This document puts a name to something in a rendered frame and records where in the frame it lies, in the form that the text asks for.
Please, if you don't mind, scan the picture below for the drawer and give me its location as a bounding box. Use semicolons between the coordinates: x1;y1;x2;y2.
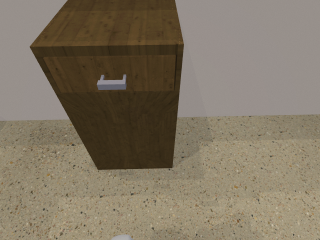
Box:
43;55;176;93

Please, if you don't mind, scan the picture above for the cabinet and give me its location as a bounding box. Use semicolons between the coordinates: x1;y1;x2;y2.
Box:
30;0;184;170

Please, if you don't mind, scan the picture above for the handle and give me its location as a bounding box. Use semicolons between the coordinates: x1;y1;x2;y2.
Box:
97;74;127;90

